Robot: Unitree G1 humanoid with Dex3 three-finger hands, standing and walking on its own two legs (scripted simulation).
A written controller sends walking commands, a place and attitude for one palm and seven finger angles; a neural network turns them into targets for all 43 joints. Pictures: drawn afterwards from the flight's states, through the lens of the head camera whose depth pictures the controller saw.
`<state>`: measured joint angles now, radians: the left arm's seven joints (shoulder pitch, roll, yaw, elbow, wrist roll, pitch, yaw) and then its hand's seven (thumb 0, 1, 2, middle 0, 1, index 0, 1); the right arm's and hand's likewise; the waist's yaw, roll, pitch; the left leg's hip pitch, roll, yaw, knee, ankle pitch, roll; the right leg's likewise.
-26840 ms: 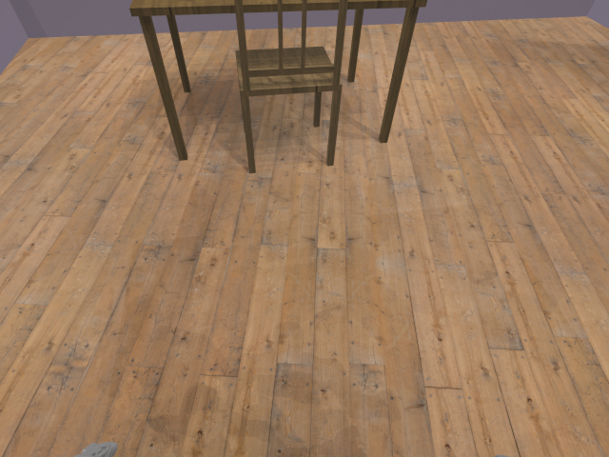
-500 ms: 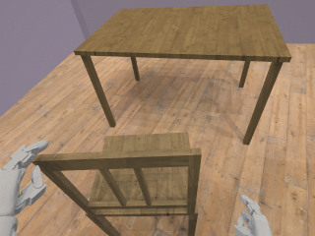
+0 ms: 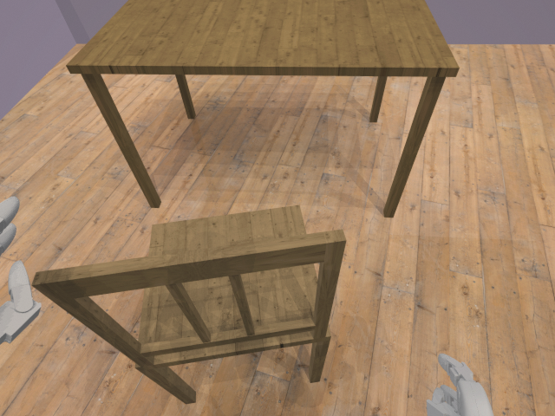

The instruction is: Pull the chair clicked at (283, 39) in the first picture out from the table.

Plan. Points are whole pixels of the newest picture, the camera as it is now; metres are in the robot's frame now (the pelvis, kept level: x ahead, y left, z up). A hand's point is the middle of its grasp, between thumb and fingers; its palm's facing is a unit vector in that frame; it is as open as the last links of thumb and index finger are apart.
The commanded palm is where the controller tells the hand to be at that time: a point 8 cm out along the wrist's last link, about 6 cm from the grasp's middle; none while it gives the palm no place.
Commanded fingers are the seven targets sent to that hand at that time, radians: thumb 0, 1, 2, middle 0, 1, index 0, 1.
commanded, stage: step back with the hand held close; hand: left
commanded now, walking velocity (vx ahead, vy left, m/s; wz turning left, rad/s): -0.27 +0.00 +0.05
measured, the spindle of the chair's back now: (191, 313) +0.30 +0.18 -0.10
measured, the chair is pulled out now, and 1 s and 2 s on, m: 0.61 0.61 0.61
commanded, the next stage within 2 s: stop stepping back and stand still in 1.34 s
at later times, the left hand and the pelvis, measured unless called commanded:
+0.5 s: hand out of the picture +0.13 +0.29 +0.16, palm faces +0.45 -0.77 -0.45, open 7.4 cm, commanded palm +0.07 +0.32 +0.18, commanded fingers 0.00 0.90 0.90 -0.20 -0.30 -0.20 -0.30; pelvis -0.06 +0.02 -0.01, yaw +1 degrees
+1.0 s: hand out of the picture +0.11 +0.29 +0.17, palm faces +0.42 -0.77 -0.48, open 7.4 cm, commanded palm +0.04 +0.32 +0.18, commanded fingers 0.00 0.90 0.90 -0.20 -0.30 -0.20 -0.30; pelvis -0.09 +0.02 -0.01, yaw +1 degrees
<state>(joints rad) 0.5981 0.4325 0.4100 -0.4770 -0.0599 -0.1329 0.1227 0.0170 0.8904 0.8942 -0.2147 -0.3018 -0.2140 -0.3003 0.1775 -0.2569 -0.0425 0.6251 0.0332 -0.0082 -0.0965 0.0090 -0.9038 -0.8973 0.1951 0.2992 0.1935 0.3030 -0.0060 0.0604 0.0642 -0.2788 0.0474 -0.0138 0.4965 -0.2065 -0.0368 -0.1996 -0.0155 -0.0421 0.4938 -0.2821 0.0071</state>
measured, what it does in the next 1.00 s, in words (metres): lifts its right foot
